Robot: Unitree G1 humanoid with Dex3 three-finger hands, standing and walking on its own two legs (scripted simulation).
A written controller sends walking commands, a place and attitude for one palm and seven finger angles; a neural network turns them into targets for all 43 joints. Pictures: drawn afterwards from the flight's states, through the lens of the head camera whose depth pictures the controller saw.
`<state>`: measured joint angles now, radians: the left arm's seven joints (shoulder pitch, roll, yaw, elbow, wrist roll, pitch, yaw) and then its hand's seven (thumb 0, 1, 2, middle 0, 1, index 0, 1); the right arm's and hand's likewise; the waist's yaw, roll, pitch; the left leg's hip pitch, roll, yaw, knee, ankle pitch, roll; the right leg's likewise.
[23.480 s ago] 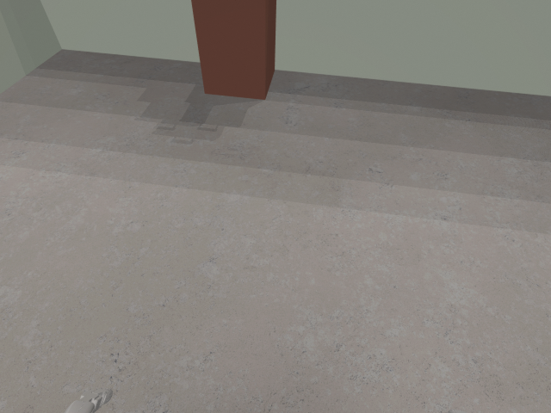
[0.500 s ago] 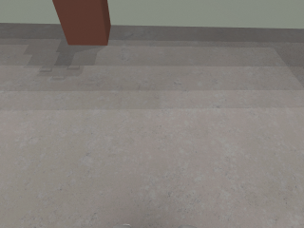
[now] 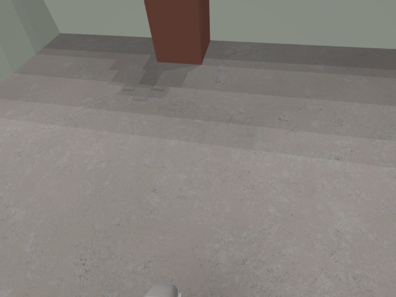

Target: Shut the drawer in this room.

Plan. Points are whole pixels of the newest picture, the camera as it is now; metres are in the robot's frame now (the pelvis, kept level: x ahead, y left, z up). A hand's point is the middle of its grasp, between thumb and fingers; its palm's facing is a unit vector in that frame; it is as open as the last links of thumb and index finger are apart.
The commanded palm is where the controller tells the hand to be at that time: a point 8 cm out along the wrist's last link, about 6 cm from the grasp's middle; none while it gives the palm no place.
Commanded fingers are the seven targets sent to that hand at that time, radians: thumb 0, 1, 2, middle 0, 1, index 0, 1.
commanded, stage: stand and wait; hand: left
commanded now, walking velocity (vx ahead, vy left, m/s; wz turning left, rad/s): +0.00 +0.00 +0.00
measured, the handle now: out of the picture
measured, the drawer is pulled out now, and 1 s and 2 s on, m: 0.24 0.24 0.24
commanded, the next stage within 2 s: turn or walk to find it in 0.44 s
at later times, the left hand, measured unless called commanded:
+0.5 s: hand out of the picture -0.02 +0.20 -0.18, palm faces +0.05 -0.98 -0.19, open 7.4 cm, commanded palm none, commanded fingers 0.00 0.90 0.90 -0.20 -0.30 -0.20 -0.30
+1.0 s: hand out of the picture -0.02 +0.20 -0.18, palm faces +0.05 -0.98 -0.20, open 7.4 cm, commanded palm none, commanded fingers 0.00 0.90 0.90 -0.20 -0.30 -0.20 -0.30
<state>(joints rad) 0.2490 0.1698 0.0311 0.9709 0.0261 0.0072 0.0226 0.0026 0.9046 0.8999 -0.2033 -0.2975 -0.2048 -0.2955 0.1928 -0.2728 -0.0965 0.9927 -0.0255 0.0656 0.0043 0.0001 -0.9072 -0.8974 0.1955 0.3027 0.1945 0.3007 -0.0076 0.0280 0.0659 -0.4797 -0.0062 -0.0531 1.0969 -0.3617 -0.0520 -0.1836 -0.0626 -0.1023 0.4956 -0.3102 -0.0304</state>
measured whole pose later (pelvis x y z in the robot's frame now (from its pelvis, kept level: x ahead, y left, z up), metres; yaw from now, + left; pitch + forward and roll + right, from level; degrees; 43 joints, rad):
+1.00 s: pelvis -0.03 +0.02 +0.00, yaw +1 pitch -3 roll +0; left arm 0.24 0.17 0.01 1.13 0.01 0.01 0.03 0.00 0.91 0.90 -0.20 -0.30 -0.20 -0.30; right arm 0.29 -0.14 -0.01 1.16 -0.01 -0.01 -0.02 0.00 -0.91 -0.90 0.20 0.30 0.20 0.30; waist 0.00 0.00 0.06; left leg -0.13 0.02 0.02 0.44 -0.26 -0.01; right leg -0.17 -0.06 -0.09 0.43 -0.21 0.02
